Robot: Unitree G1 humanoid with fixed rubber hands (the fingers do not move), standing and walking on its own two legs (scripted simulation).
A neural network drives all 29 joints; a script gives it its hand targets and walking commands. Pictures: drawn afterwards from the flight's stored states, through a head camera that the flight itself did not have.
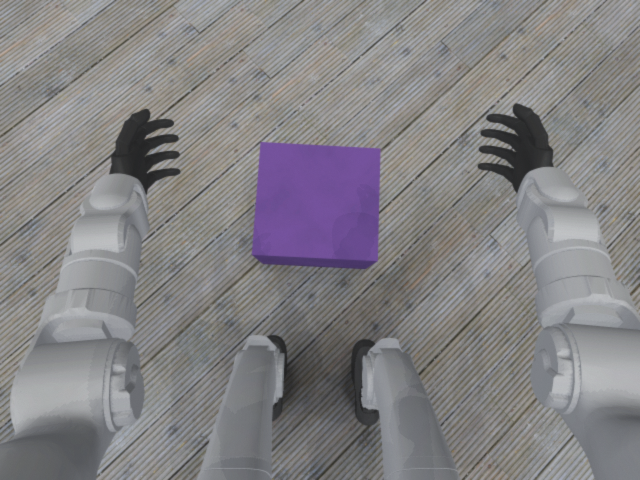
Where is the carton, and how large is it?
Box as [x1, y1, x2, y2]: [252, 142, 380, 268]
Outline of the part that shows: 260,142 252,254 262,263 366,268 377,260 380,148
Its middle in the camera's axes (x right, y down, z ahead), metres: -0.01 -0.07 +0.96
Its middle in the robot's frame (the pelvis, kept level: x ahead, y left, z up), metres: +0.53 +0.02 -0.56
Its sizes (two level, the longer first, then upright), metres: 0.275 0.260 0.197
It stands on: the floor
